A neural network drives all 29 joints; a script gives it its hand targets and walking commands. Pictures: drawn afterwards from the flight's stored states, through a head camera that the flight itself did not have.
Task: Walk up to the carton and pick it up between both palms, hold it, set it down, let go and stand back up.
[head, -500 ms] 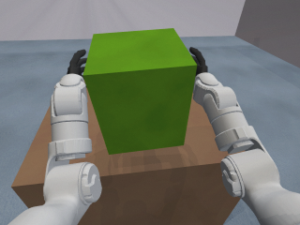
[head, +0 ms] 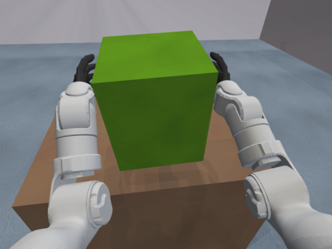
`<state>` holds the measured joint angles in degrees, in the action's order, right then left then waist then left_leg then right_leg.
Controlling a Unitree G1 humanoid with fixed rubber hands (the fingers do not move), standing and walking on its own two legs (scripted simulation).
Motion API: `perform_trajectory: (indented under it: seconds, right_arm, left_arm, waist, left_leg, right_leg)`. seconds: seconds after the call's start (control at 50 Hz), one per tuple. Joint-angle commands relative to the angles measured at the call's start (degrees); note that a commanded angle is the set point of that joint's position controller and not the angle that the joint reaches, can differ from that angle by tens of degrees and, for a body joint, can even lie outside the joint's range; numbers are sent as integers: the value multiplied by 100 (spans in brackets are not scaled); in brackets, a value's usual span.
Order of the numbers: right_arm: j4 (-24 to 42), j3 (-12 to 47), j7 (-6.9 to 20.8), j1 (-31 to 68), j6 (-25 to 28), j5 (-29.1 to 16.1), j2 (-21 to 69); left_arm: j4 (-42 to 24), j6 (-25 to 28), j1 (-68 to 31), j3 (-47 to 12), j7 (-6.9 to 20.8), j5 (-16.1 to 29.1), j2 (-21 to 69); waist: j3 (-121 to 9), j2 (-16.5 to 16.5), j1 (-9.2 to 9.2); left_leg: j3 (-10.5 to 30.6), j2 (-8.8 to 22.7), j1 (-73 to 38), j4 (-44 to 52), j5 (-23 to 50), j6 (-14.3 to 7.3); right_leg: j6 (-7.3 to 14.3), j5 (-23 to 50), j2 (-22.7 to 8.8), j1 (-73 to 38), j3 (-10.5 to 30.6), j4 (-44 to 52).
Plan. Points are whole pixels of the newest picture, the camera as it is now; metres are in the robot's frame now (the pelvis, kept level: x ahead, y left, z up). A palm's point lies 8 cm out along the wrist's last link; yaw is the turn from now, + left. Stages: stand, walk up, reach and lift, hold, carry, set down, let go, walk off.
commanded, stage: hold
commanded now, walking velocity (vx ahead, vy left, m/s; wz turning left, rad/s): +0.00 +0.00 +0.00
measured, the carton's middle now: (155, 102) +0.39 +0.00 +0.22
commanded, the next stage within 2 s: set down in 0.74 s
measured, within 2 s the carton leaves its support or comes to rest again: neither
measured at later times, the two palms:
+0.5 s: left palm (83, 87) +0.37 +0.16 +0.27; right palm (221, 85) +0.37 -0.14 +0.27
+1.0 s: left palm (83, 78) +0.38 +0.16 +0.28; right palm (220, 81) +0.38 -0.14 +0.27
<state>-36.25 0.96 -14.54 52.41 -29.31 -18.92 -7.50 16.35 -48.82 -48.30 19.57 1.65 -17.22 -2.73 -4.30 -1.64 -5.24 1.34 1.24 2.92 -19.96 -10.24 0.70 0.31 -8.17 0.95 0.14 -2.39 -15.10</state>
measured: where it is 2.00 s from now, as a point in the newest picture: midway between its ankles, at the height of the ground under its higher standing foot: outside the picture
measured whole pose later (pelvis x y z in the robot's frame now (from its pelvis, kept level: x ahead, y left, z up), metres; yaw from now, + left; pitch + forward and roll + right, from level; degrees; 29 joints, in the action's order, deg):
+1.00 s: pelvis +0.00 +0.00 +0.00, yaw +1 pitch -8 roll -1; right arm -40.4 -4.5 -12.2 53.9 -20.4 -11.6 -4.5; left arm 21.9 -39.5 -52.7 22.3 3.2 -20.3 -2.8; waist -2.6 -2.5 -5.5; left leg 1.8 0.9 1.4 -18.4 -9.4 0.6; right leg 0.4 -8.0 0.7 -1.2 -2.8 -14.4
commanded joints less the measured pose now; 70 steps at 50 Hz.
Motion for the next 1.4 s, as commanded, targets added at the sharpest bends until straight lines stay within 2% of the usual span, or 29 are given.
perform_trajectory:
  seconds: [0.0,0.64,0.72,0.74,0.78,0.86,0.9,0.92,0.94,1.0,1.06,1.14,1.24,1.3,1.38]
  right_arm:
    - [1665,1537,595,4679,126,-721,3798]
    - [1588,1513,597,4794,183,-705,3819]
    - [1515,1463,603,4784,183,-687,3808]
    - [1382,1300,630,4870,177,-564,3707]
    - [1299,1093,692,4936,320,-391,3688]
    - [1488,953,762,5033,898,-78,3688]
    - [1280,804,797,4889,1192,206,3560]
    - [1226,1031,824,4853,1260,226,3544]
    - [1044,880,846,4683,1348,379,3439]
    - [703,377,978,4419,1758,889,3232]
    - [684,141,1039,4206,2127,1189,3074]
    - [943,282,1021,4093,2492,1233,2977]
    - [1512,617,999,4173,2882,1157,2965]
    - [1671,748,1012,4149,2999,1136,2959]
    - [1627,783,1055,4095,3030,1149,2940]
  left_arm:
    - [-580,505,-4105,-2398,790,1050,3530]
    - [-396,563,-4135,-2323,792,1022,3534]
    - [-330,565,-4135,-2303,795,1013,3536]
    - [-265,542,-4239,-2201,820,993,3399]
    - [-157,652,-4343,-2052,880,934,3339]
    - [-121,1077,-4332,-1986,943,848,3369]
    - [140,1269,-4122,-1808,995,648,3250]
    - [78,1278,-3981,-1757,983,488,3091]
    - [288,1304,-3853,-1732,1000,424,3026]
    - [603,1442,-3583,-1360,1179,145,2847]
    - [679,1540,-3309,-1285,1271,4,2785]
    - [585,1635,-2985,-1493,1280,-10,2933]
    - [174,1819,-2884,-2091,1166,243,3266]
    - [-28,1918,-2882,-2382,1046,373,3357]
    - [-49,1986,-2875,-2518,904,436,3367]
  waist:
    - [-1783,350,-62]
    - [-1863,311,-53]
    - [-1789,320,-54]
    - [-1591,338,-103]
    - [-1521,291,-96]
    - [-2025,313,-117]
    - [-1808,249,-114]
    - [-2134,370,182]
    - [-1749,294,45]
    - [-1173,101,39]
    - [-999,95,-10]
    - [-1104,107,-95]
    - [-1634,266,-170]
    - [-1850,375,-154]
    - [-1918,439,-53]
  left_leg:
    - [-178,-412,-162,211,1161,162]
    - [-178,-425,-184,210,1139,137]
    - [-180,-421,-138,242,1042,126]
    - [-128,-464,-172,301,863,87]
    - [-160,-457,-171,367,636,45]
    - [-208,-483,-511,240,1111,66]
    - [-256,-478,-583,280,1062,46]
    - [-214,-438,-736,224,1246,-2]
    - [-254,-419,-700,294,1088,-3]
    - [-359,-395,-498,515,712,-128]
    - [-429,-373,-570,510,891,-123]
    - [-452,-367,-849,296,1600,-24]
    - [-424,-337,-1226,2,2374,156]
    - [-387,-316,-1342,-88,2527,227]
    - [-355,-297,-1300,-84,2366,240]
  right_leg:
    - [-305,892,333,-633,23,22]
    - [-310,813,338,-595,5,53]
    - [-306,701,329,-569,6,72]
    - [-317,542,347,-453,-16,132]
    - [-315,338,316,-353,-37,164]
    - [-337,818,308,-641,-144,99]
    - [-341,786,280,-707,-210,144]
    - [-277,866,251,-784,-194,130]
    - [-288,701,245,-640,-226,191]
    - [-274,297,164,-675,-316,255]
    - [-275,432,129,-783,-401,271]
    - [-296,1013,156,-940,-502,221]
    - [-250,1502,183,-1001,-561,128]
    - [-230,1535,185,-933,-579,82]
    - [-222,1392,175,-811,-572,56]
